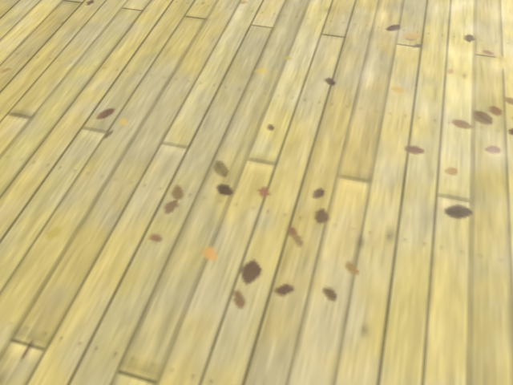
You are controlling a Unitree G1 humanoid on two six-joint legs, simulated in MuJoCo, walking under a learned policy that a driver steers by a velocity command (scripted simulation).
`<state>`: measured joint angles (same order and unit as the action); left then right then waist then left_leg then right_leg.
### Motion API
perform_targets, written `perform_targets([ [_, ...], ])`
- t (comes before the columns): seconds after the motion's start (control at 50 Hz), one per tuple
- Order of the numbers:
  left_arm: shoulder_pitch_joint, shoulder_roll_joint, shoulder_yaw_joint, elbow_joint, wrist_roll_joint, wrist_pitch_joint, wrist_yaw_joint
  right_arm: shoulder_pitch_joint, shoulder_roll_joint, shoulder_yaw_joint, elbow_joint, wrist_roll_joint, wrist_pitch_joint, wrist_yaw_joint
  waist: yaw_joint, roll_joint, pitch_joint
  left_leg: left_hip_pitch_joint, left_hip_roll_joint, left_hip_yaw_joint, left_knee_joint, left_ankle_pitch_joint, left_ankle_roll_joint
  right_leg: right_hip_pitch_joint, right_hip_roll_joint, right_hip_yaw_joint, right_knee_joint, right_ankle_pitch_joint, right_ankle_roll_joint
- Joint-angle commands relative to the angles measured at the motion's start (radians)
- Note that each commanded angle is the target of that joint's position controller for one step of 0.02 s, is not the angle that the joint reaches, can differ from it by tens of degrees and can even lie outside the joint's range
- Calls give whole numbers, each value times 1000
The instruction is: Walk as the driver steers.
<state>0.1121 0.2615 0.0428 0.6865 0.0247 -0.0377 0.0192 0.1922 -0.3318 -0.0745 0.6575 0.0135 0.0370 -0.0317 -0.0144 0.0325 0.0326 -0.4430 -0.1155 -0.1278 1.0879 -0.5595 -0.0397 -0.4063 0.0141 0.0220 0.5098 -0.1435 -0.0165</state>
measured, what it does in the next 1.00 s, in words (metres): steps on the spot: left foot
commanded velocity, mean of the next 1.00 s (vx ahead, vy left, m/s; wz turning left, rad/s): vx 0.01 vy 0.00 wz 0.11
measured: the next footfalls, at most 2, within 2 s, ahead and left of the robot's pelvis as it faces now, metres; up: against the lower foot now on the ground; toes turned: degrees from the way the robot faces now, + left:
left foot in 0.26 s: +0.04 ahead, +0.14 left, +0.00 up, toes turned +1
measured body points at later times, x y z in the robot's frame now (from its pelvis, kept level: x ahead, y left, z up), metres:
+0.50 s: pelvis +0.03 +0.03 +0.00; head +0.03 +0.04 +0.45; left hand +0.11 +0.30 -0.12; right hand +0.18 -0.20 -0.10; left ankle +0.00 +0.14 -0.73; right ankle +0.08 -0.11 -0.73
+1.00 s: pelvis +0.05 +0.03 +0.01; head +0.05 +0.03 +0.46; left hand +0.10 +0.30 -0.14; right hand +0.13 -0.22 -0.13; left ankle +0.00 +0.14 -0.73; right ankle +0.08 -0.11 -0.73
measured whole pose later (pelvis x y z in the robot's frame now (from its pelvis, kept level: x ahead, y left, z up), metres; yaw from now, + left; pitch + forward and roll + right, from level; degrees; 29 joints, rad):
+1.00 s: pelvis +0.05 +0.03 +0.01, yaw +3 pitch -2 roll +0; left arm 0.16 0.24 0.04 1.03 0.00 0.01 0.04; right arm 0.26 -0.22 -0.03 0.89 -0.01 0.00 -0.02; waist 0.01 0.00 0.03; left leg -0.13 -0.03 -0.02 0.48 -0.32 0.02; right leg -0.23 -0.04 0.01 0.48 -0.22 0.05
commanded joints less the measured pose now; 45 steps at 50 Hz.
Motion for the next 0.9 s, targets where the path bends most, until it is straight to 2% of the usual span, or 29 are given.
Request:
perform_targets([
  [0.02,-4,136,32,-62,-6,13,8,58,-102,-35,-46,1,22,-10,-1,-134,-117,-124,80,4,147,59,-44,218,-272,268,-172,260,-200],
  [0.06,-15,135,33,-53,-3,21,8,64,-48,-18,-48,1,21,-7,-7,-171,-114,-51,76,57,20,87,-48,184,-219,174,-191,264,-194],
  [0.1,-13,137,35,-44,-7,26,7,47,-26,-6,-52,-6,15,-4,6,-197,-139,16,92,80,-129,87,-46,201,-221,145,-185,285,-206],
  [0.14,1,153,41,-31,-15,30,3,23,-22,2,-56,-9,11,3,27,-218,-159,79,110,93,-265,120,-35,219,-241,153,-182,263,-219],
  [0.18,18,167,43,-17,-23,36,-1,23,-36,-1,-49,-8,10,11,35,-223,-157,129,111,109,-383,171,-18,224,-253,171,-174,192,-222],
  [0.22,7,162,38,-7,-35,41,-3,66,-28,-1,-22,-11,7,20,3,-203,-136,242,95,141,-596,318,19,166,-234,154,-149,99,-188],
  [0.24,46,147,32,13,-40,39,-5,68,-36,-3,-18,-18,7,23,1,-186,-121,307,95,130,-688,371,48,119,-210,139,-138,33,-140],
  [0.26,73,120,22,22,-29,32,-11,68,-75,-6,-30,-32,6,19,14,-109,-124,379,187,16,-717,431,90,46,-172,103,-81,-62,-65],
  [0.28,103,58,5,9,0,19,-20,27,-144,-18,-41,-41,10,12,76,125,-122,343,332,-139,-729,477,173,0,-56,-27,18,-197,18],
  [0.3,36,73,6,4,4,17,-14,-18,-73,1,-43,-51,-1,20,41,166,-90,166,363,-173,-789,321,229,93,-48,-18,9,-220,48],
  [0.32,16,93,12,13,1,17,-12,-64,-26,16,-47,-55,-15,25,49,127,-46,128,301,-125,-795,203,188,148,-52,-8,-14,-127,54],
  [0.34,7,85,11,25,5,18,-10,-51,-16,18,-32,-56,-27,26,42,122,-42,127,253,-83,-782,164,140,174,-51,-8,-39,-54,58],
  [0.36,20,96,14,38,6,22,-6,-35,-27,17,-22,-50,-37,27,37,128,-30,122,234,-65,-778,165,116,192,-56,-2,-48,-17,61],
  [0.4,52,115,18,58,-3,22,-6,-2,-20,22,-4,-43,-46,26,40,94,-6,103,214,-48,-773,178,93,211,-70,9,-63,-4,54],
  [0.46,58,102,17,91,-6,16,-6,23,-19,23,11,-36,-49,21,33,26,1,133,198,-27,-742,235,90,205,-70,10,-70,11,48],
  [0.58,71,99,18,150,-14,14,1,40,-6,22,36,-29,-47,16,29,-25,-34,190,177,3,-703,400,92,228,-77,13,-66,80,52],
  [0.72,71,103,20,215,-20,24,13,61,3,17,85,-24,-47,16,30,-29,-48,215,159,31,-688,504,85,255,-80,13,-52,130,44],
  [0.9,59,98,22,291,-24,38,24,86,2,16,163,-21,-48,8,32,-23,-28,215,148,50,-698,504,74,267,-74,8,-59,125,38],
])
Keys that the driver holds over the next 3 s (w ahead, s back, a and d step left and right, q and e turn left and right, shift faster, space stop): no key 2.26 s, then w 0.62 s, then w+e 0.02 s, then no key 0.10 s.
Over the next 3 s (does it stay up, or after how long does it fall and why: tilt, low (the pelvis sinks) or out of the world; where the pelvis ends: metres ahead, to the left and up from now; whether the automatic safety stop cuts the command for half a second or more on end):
stays up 0.32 0.03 -0.02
